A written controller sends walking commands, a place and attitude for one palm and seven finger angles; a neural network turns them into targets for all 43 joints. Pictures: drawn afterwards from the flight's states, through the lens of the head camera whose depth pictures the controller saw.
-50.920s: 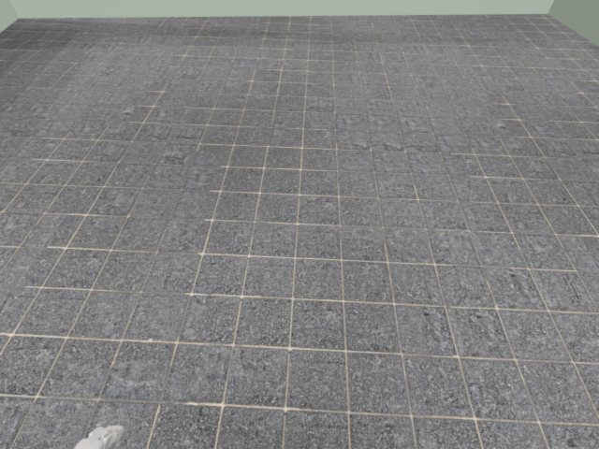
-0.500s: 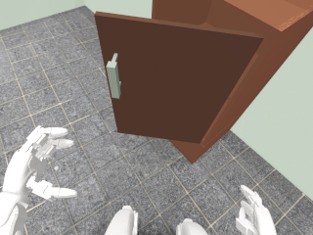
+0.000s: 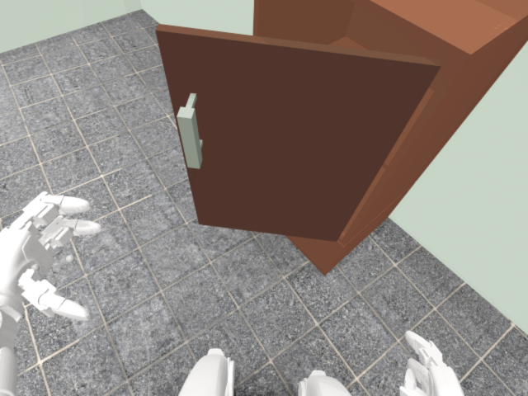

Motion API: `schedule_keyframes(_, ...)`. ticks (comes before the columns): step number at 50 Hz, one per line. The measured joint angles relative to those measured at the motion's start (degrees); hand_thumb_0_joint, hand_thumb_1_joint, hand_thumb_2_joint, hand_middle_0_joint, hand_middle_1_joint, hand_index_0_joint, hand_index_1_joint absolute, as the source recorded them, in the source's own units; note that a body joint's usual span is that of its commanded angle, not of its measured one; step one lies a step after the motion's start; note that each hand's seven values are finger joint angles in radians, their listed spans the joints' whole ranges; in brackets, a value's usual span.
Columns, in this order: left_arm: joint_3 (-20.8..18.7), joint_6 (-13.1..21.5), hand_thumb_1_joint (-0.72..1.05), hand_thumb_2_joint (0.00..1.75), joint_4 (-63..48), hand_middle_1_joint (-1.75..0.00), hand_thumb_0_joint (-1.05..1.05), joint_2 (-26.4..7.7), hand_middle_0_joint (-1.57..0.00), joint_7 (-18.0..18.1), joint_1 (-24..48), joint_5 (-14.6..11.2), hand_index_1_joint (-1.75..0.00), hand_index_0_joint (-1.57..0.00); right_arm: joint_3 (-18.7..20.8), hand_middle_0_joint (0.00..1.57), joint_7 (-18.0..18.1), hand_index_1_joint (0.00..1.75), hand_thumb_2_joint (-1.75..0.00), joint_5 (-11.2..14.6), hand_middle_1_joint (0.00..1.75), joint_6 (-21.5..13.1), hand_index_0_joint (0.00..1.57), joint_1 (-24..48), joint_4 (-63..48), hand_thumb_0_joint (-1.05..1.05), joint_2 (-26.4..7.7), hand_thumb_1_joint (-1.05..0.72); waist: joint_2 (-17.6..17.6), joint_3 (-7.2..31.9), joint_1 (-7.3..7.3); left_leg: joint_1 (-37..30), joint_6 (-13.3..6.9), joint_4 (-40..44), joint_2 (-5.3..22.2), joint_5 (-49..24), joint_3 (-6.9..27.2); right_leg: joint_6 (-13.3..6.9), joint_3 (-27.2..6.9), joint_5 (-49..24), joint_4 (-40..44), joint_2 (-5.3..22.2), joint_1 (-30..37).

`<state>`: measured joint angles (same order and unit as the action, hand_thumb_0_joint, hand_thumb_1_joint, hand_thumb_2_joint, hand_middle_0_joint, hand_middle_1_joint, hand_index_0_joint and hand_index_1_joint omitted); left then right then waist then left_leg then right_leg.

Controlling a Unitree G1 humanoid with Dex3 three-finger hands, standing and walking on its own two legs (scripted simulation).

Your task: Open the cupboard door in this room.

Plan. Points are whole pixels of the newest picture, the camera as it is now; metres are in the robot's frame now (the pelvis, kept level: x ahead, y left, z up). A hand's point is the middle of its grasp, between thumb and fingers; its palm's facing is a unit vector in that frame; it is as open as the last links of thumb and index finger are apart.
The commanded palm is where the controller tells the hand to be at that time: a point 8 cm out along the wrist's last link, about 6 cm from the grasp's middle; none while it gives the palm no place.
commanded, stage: raise the hand with hooked fingers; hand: left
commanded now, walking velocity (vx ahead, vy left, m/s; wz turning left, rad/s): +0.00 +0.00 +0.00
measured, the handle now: (193, 131) +0.55 +0.16 +0.03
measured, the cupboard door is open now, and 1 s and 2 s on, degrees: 43 43 43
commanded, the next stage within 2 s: move the hooked fingers beside the handle in 0.42 s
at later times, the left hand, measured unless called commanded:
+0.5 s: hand (87, 260) +0.28 +0.26 +0.05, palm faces -0.03 -1.00 -0.05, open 14.0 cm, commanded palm +0.26 +0.30 +0.05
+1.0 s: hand (111, 223) +0.34 +0.24 +0.04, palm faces -0.05 -1.00 -0.04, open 14.0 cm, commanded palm +0.32 +0.29 +0.05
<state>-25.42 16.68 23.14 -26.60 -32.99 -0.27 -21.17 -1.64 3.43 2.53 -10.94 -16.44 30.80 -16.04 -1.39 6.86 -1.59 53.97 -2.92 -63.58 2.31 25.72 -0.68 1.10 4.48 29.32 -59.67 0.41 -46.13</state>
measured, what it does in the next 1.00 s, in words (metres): stands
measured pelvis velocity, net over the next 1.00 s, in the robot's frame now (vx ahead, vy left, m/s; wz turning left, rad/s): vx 0.00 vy -0.02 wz -0.01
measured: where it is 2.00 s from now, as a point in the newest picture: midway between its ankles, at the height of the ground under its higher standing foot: outside the picture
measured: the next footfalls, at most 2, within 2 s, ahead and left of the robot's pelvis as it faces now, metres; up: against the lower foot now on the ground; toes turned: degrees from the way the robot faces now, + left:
none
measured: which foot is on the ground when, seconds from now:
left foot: down 0.00-1.00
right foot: down 0.00-1.00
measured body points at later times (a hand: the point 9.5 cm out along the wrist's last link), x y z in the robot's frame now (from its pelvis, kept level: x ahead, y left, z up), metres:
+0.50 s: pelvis +0.00 -0.02 +0.00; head +0.08 +0.00 +0.44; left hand +0.28 +0.31 +0.05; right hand +0.16 -0.27 -0.08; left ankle +0.05 +0.08 -0.66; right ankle +0.00 -0.14 -0.66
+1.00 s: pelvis +0.00 -0.02 -0.01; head +0.09 +0.00 +0.43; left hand +0.34 +0.30 +0.05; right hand +0.13 -0.28 -0.10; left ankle +0.05 +0.08 -0.66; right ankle +0.00 -0.14 -0.66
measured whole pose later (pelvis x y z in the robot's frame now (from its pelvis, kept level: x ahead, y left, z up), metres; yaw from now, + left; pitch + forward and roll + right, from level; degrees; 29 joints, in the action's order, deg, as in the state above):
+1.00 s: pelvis +0.00 -0.02 -0.01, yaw +0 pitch +18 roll -3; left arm -24.9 19.2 32.6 -26.3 -31.3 11.7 -19.0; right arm -1.4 3.9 2.5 -9.6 -16.3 33.0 -16.2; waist -1.4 7.4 -2.8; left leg 57.1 -1.4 -65.6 3.2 26.4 -0.4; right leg -0.4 4.5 30.8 -63.2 -0.5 -50.2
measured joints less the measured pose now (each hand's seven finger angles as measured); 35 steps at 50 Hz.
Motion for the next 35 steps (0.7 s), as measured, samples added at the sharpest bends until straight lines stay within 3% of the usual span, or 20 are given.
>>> schedule_keyframes(9,0.1,2.9,-0.50,0.30,-0.9,-1.20,-0.01,1.8,-0.30,0.5,-1.3,-0.5,-1.20,-0.30,0.9,0.20,-0.5,0.30,-0.90,-0.2,0.30,-0.6,0.20,-0.8,0.1,0.01,-0.5,-0.91,0.3,0.4,-0.50,0.6,0.5,-0.3,0.4,0.2,-0.2,-0.5,-0.3,0.5,-1.0,-0.3,-1.1)
schedule_keyframes(25,0.0,2.9,-0.50,0.30,0.4,-1.20,-0.01,1.8,-0.30,0.1,-0.9,-1.1,-1.20,-0.30,0.2,0.20,-0.1,0.30,-0.90,0.1,0.30,-0.6,0.20,0.9,0.0,0.01,0.2,-0.91,-0.4,0.9,0.20,0.9,1.5,-0.9,0.7,0.4,0.6,-1.4,0.4,1.2,-2.0,-0.7,-1.4)
schedule_keyframes(35,1.4,3.7,-0.50,0.30,0.9,-1.20,-0.01,2.6,-0.30,0.4,1.6,0.0,-1.20,-0.30,0.4,0.20,0.3,0.30,-0.90,-0.1,0.30,-0.9,0.20,1.3,0.9,0.01,-0.2,-0.91,-0.4,0.9,0.33,1.6,1.7,-1.8,0.7,0.9,0.8,-1.6,0.6,1.8,-3.1,-0.8,-2.1)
